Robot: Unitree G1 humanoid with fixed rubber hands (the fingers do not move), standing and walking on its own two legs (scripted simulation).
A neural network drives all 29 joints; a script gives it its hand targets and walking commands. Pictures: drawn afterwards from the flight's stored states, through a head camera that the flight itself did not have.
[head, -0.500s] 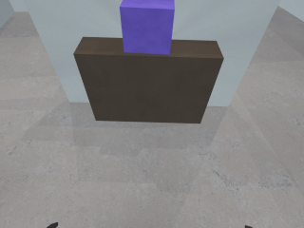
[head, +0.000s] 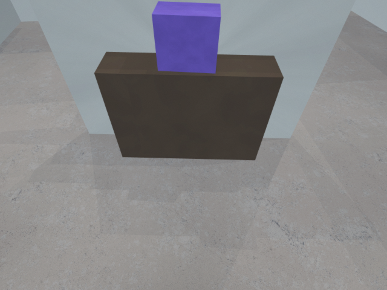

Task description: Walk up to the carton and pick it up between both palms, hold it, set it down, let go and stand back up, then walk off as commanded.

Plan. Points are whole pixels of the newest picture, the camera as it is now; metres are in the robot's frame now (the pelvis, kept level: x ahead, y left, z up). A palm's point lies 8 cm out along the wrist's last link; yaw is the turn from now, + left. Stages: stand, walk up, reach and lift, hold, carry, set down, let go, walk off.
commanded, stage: stand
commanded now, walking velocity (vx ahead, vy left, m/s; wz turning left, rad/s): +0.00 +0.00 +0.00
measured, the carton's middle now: (187, 38) +1.18 +0.02 -0.01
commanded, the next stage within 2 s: none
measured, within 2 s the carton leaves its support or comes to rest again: neither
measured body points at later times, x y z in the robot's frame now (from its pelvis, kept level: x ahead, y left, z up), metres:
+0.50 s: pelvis +0.00 -0.01 +0.00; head +0.01 -0.01 +0.45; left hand +0.07 +0.28 -0.13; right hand +0.06 -0.30 -0.14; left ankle +0.00 +0.14 -0.75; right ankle +0.01 -0.14 -0.75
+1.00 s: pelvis -0.01 +0.00 +0.00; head +0.01 +0.01 +0.45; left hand +0.07 +0.29 -0.14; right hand +0.05 -0.29 -0.14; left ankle +0.00 +0.14 -0.75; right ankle +0.01 -0.14 -0.75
